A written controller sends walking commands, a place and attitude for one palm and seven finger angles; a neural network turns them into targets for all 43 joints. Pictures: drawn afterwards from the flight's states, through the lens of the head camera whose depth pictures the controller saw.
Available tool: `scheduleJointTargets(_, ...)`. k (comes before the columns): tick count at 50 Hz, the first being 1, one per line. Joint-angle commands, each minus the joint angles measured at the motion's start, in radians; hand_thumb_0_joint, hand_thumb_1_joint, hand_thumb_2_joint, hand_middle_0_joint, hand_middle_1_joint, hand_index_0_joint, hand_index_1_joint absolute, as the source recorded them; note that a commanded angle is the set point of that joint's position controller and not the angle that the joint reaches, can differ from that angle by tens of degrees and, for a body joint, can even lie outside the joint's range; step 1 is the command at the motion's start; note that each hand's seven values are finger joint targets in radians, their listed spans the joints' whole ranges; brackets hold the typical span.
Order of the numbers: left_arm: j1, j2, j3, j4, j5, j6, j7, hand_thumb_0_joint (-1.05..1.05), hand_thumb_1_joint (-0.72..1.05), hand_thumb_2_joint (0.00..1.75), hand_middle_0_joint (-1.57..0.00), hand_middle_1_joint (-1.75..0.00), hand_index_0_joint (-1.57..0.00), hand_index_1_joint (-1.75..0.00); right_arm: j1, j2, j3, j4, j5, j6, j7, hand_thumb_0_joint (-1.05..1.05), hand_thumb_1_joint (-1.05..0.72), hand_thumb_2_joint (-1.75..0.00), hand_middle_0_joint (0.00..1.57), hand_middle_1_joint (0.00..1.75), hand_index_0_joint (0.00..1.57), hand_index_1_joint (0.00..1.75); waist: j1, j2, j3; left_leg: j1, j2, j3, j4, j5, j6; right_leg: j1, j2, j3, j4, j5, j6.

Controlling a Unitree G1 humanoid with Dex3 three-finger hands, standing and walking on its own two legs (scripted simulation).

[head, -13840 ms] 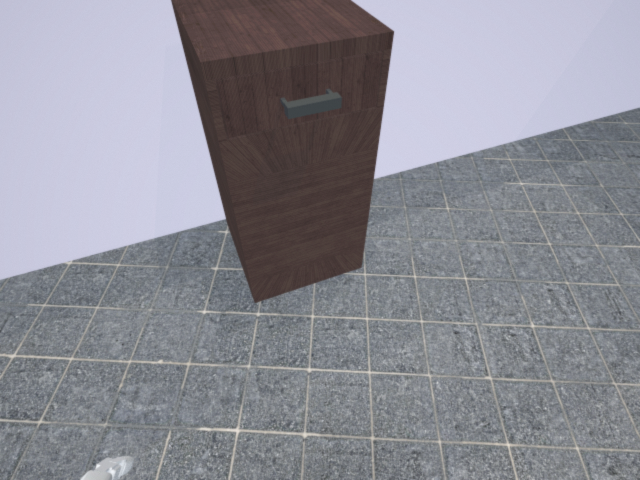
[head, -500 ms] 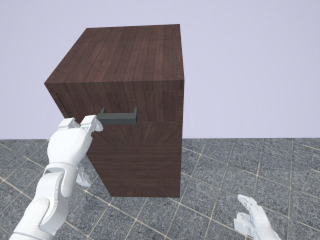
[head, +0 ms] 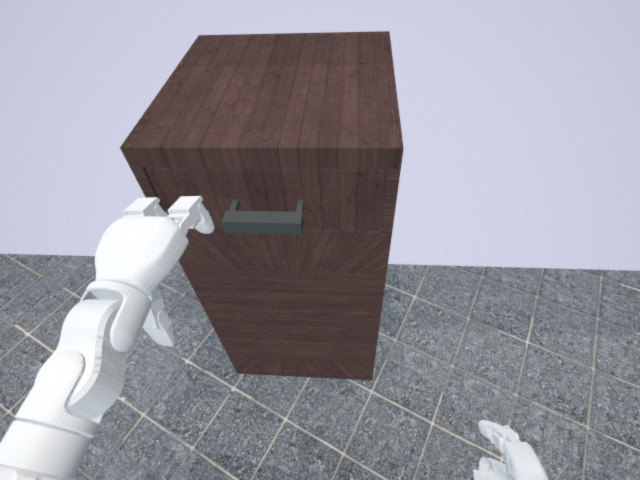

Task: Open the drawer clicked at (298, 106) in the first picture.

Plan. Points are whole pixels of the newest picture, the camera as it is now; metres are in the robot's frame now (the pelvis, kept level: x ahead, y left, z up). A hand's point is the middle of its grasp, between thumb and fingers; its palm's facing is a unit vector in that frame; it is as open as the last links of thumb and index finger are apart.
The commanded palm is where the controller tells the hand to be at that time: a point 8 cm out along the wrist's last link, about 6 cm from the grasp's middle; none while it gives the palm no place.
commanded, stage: raise the hand with hooked fingers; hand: left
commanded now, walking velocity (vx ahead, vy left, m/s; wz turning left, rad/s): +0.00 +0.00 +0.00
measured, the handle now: (265, 213) +0.51 +0.17 +0.01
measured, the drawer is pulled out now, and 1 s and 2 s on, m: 0.00 0.00 0.00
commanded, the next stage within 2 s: move the hooked fingers above the handle in 0.10 s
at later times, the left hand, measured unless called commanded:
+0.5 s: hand (186, 251) +0.34 +0.22 +0.11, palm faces +0.09 -0.07 -0.99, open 13.8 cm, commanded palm +0.32 +0.22 +0.17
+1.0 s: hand (214, 226) +0.40 +0.21 +0.09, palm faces +0.04 -0.06 -1.00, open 13.8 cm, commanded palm +0.38 +0.20 +0.15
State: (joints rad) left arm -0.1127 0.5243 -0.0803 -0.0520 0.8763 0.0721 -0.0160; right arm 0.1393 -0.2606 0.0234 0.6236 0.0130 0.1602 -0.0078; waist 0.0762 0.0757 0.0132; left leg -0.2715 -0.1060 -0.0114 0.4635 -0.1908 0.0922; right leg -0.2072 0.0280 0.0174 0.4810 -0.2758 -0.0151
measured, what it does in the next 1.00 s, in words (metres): shifts its weight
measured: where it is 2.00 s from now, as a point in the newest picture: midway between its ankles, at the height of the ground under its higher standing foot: outside the picture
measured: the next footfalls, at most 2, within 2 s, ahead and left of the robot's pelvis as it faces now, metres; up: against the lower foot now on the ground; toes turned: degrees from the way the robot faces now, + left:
none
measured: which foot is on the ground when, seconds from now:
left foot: down 0.00-1.00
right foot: down 0.00-1.00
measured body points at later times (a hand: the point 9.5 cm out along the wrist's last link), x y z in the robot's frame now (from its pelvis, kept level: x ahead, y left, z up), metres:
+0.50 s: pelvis +0.00 -0.02 +0.00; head +0.01 -0.05 +0.45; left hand +0.33 +0.22 +0.17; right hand +0.20 -0.24 -0.11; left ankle +0.03 +0.05 -0.74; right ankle -0.01 -0.12 -0.74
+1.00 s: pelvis +0.04 -0.04 -0.01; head +0.07 -0.08 +0.44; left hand +0.40 +0.21 +0.15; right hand +0.19 -0.29 -0.13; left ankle +0.03 +0.05 -0.74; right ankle -0.01 -0.12 -0.74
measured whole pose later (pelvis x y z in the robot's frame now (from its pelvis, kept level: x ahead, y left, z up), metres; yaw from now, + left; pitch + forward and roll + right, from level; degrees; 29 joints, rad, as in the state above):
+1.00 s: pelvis +0.04 -0.04 -0.01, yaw +0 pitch +6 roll +1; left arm -0.33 0.51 -0.07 0.29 0.90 0.14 0.06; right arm 0.17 -0.28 -0.01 0.63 0.04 0.20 -0.03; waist 0.03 0.07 -0.06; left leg -0.38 -0.07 -0.02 0.54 -0.27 0.04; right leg -0.31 0.07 0.01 0.55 -0.35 -0.07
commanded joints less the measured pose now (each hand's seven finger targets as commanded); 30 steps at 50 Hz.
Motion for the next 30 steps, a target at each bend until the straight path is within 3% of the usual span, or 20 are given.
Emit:
scheduleJointTargets(1,-0.348,0.214,0.193,-0.176,0.012,-0.002,0.114,0.00,-0.50,0.30,-0.30,-1.20,-0.30,-1.20,-0.143,-0.099,-0.046,-0.138,0.008,-0.060,0.000,0.00,-0.90,-0.90,0.20,0.30,0.20,0.30,0.017,0.018,-0.289,0.195,0.093,-0.111,-0.071,0.205,-0.099,-0.031,0.011,-0.025,-0.046,0.094,-0.040)
scheduleJointTargets(4,-0.328,0.154,0.122,-0.136,0.007,0.040,0.100,0.00,-0.50,0.30,-0.30,-1.20,-0.30,-1.20,-0.152,-0.103,-0.048,-0.140,0.016,-0.056,0.000,0.00,-0.90,-0.90,0.20,0.30,0.20,0.30,0.000,-0.006,-0.269,0.183,0.089,-0.099,-0.082,0.129,-0.092,-0.039,0.008,-0.024,-0.055,0.065,-0.035)
scheduleJointTargets(9,-0.308,0.130,0.063,-0.128,0.011,0.083,0.041,0.00,-0.50,0.30,-0.30,-1.20,-0.30,-1.20,-0.168,-0.108,-0.040,-0.151,0.018,-0.046,-0.008,0.00,-0.90,-0.90,0.20,0.30,0.20,0.30,-0.015,-0.061,-0.245,0.161,0.084,-0.084,-0.087,0.081,-0.068,-0.023,0.002,-0.017,-0.074,0.048,-0.031)
scheduleJointTargets(12,-0.403,0.173,0.081,-0.116,0.027,0.061,0.032,0.00,-0.50,0.30,-0.30,-1.20,-0.30,-1.20,-0.165,-0.108,-0.032,-0.146,0.014,-0.045,-0.023,0.00,-0.90,-0.90,0.20,0.30,0.20,0.30,-0.027,-0.064,-0.223,0.145,0.083,-0.084,-0.087,0.053,-0.058,-0.037,0.001,-0.020,-0.077,0.032,-0.030)
scheduleJointTargets(18,-0.511,0.261,0.175,-0.039,0.043,-0.010,0.084,0.00,-0.50,0.30,-0.30,-1.20,-0.30,-1.20,-0.152,-0.102,-0.027,-0.124,0.013,-0.058,-0.042,0.00,-0.90,-0.90,0.20,0.30,0.20,0.30,-0.009,0.001,-0.243,0.136,0.069,-0.074,-0.074,0.052,-0.057,-0.034,0.012,-0.009,-0.078,0.023,-0.038)
scheduleJointTargets(21,-0.514,0.215,0.144,0.022,0.037,-0.002,0.105,0.00,-0.50,0.30,-0.30,-1.20,-0.30,-1.20,-0.138,-0.095,-0.029,-0.120,0.015,-0.054,-0.039,0.00,-0.90,-0.90,0.20,0.30,0.20,0.30,-0.010,0.008,-0.256,0.137,0.065,-0.068,-0.061,0.111,-0.065,-0.030,0.008,-0.015,-0.068,0.065,-0.041)
scheduleJointTargets(25,-0.517,0.151,0.072,0.090,0.034,0.042,0.091,0.00,-0.50,0.30,-0.30,-1.20,-0.30,-1.20,-0.123,-0.104,-0.034,-0.129,0.020,-0.041,-0.035,0.00,-0.90,-0.90,0.20,0.30,0.20,0.30,-0.025,-0.038,-0.275,0.120,0.062,-0.046,-0.042,0.124,-0.056,-0.023,0.001,-0.008,-0.069,0.092,-0.034)
scheduleJointTargets(29,-0.487,0.163,0.066,0.140,0.029,0.065,0.049,0.00,-0.50,0.30,-0.30,-1.20,-0.30,-1.20,-0.111,-0.119,-0.038,-0.138,0.023,-0.026,-0.039,0.00,-0.90,-0.90,0.20,0.30,0.20,0.30,-0.033,-0.117,-0.283,0.080,0.055,-0.028,-0.017,0.143,-0.039,0.011,-0.008,0.010,-0.063,0.161,-0.023)
scheduleJointTargets(30,-0.513,0.172,0.068,0.117,0.030,0.056,0.042,0.00,-0.50,0.30,-0.30,-1.20,-0.30,-1.20,-0.111,-0.121,-0.040,-0.141,0.022,-0.025,-0.039,0.00,-0.90,-0.90,0.20,0.30,0.20,0.30,-0.037,-0.111,-0.289,0.077,0.054,-0.030,-0.011,0.156,-0.038,0.012,-0.009,0.013,-0.054,0.183,-0.024)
